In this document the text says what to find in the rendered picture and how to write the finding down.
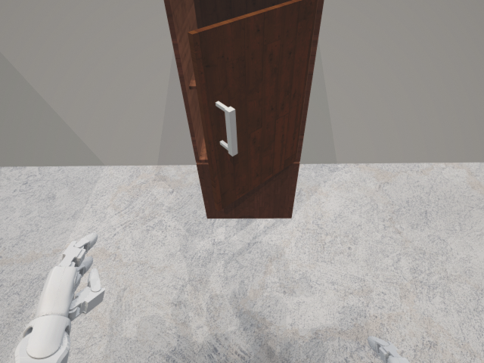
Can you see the left robot hand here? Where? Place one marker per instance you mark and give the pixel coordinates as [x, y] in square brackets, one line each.
[63, 280]

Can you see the right robot hand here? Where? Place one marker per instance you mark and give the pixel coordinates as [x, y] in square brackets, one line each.
[387, 351]

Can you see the handle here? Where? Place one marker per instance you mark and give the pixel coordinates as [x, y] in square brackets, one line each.
[231, 129]

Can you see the left robot forearm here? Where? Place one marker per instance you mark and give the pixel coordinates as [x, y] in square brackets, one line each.
[46, 339]

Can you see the cupboard door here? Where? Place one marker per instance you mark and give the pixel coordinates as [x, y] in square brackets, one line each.
[258, 64]

